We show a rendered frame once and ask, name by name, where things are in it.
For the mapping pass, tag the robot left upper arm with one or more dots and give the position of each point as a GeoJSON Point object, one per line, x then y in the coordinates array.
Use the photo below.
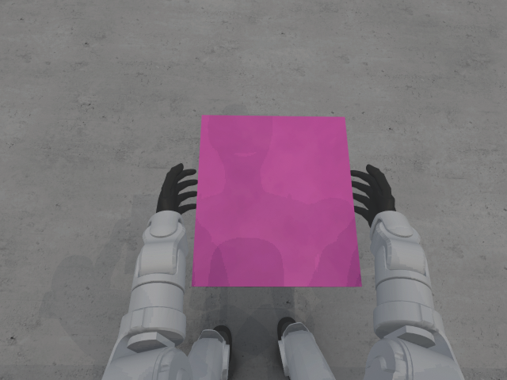
{"type": "Point", "coordinates": [166, 363]}

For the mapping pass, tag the robot left forearm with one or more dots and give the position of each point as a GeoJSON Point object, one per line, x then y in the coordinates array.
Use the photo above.
{"type": "Point", "coordinates": [155, 316]}

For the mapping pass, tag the carton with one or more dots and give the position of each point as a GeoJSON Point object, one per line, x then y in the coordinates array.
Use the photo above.
{"type": "Point", "coordinates": [274, 204]}

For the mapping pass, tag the robot left foot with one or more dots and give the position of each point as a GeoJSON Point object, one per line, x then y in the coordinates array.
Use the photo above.
{"type": "Point", "coordinates": [226, 334]}

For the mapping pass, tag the robot left hand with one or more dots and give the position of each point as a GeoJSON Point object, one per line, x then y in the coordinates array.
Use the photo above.
{"type": "Point", "coordinates": [169, 200]}

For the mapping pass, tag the robot right forearm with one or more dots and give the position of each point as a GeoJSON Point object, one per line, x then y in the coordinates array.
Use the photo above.
{"type": "Point", "coordinates": [403, 288]}

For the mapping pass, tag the robot right upper arm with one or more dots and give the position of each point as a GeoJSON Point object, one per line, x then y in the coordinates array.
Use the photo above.
{"type": "Point", "coordinates": [395, 359]}

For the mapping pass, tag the robot right hand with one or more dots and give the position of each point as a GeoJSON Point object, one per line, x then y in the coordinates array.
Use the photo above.
{"type": "Point", "coordinates": [379, 193]}

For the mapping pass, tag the robot left shin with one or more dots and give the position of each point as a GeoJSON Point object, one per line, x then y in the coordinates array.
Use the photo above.
{"type": "Point", "coordinates": [209, 333]}

